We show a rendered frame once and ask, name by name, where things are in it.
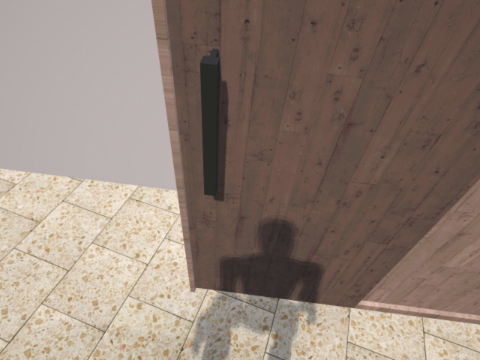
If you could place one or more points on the handle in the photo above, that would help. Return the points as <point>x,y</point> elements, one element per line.
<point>210,79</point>

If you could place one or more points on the wardrobe door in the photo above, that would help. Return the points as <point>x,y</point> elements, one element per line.
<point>442,271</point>
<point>347,130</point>

